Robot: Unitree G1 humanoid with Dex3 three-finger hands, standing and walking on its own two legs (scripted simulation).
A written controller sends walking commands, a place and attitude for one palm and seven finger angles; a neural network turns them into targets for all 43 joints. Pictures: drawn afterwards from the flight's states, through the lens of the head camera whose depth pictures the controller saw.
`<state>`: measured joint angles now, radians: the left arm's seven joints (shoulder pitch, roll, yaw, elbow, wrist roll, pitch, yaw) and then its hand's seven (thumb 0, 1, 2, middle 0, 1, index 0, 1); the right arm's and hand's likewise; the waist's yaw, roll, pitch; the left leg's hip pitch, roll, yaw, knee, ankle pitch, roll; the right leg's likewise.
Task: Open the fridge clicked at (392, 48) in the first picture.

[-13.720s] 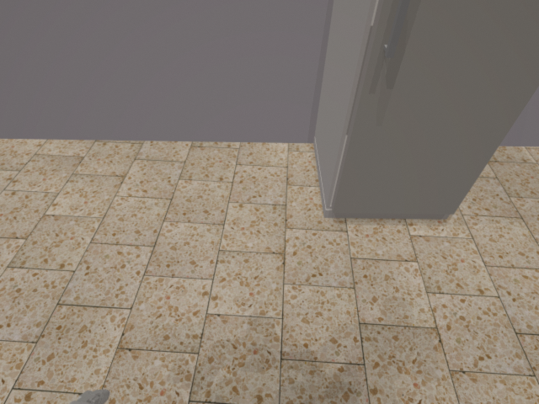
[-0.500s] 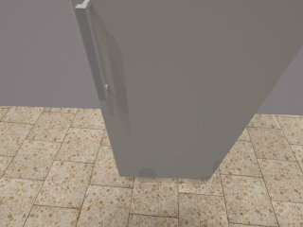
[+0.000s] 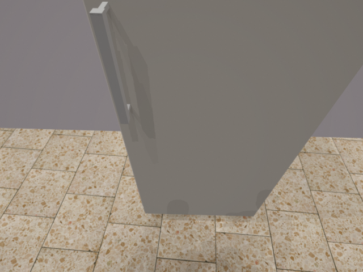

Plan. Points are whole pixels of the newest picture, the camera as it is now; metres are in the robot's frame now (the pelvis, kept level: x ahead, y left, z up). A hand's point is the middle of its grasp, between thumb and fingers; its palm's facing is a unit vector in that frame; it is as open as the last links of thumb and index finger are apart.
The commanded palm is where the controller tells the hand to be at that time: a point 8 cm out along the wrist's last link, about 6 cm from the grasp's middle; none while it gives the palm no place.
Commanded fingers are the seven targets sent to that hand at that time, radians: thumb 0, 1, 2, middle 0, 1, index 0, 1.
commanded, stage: look again from close up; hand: left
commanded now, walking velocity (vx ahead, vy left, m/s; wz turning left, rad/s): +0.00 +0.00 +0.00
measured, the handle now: (116, 72) +0.46 +0.18 +0.20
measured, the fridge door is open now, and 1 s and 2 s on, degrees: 0 0 0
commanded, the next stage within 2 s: raise the hand to about handle height in 0.14 s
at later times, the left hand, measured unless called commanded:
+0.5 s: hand (104, 218) +0.21 +0.17 +0.05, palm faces +0.13 -0.99 -0.07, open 7.8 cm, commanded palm +0.11 +0.23 -0.02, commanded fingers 0.00 0.57 0.76 -0.22 -0.51 -0.22 -0.51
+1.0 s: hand (84, 224) +0.19 +0.20 +0.06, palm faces -0.02 -1.00 -0.08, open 10.6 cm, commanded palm +0.14 +0.26 +0.07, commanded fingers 0.00 -0.01 0.51 -0.27 -0.88 -0.27 -0.88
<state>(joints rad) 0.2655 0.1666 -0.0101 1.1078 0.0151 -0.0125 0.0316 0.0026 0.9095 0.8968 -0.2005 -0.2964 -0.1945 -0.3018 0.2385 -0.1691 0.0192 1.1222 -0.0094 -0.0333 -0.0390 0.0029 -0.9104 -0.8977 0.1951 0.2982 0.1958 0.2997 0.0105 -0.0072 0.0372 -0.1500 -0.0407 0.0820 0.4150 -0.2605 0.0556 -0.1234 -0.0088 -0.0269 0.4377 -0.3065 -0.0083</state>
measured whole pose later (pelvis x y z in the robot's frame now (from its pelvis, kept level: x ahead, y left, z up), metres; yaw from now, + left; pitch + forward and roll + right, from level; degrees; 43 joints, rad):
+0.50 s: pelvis -0.03 -0.02 -0.02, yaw +1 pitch +4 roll +1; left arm 0.30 0.19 0.15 0.10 -0.21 -0.36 -0.11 0.01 0.79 0.84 -0.21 -0.38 -0.20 -0.38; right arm 0.21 -0.23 -0.01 0.74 0.01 -0.24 -0.03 0.01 -0.90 -0.90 0.20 0.30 0.20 0.30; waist -0.03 0.02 -0.11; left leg -0.41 -0.02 0.06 0.65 -0.32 0.03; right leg -0.38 -0.01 -0.06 0.69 -0.39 -0.04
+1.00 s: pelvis -0.05 -0.04 -0.03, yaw +2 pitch +3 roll -1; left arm 0.18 0.38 0.28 0.14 -0.36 -0.14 -0.41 0.01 0.21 0.60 -0.25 -0.74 -0.25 -0.75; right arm 0.24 -0.22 0.09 0.62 0.05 -0.26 -0.11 0.01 -0.90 -0.90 0.20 0.30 0.20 0.30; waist 0.00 0.05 -0.05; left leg -0.47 0.02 0.01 0.75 -0.34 0.00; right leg -0.39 0.04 -0.11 0.72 -0.38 -0.06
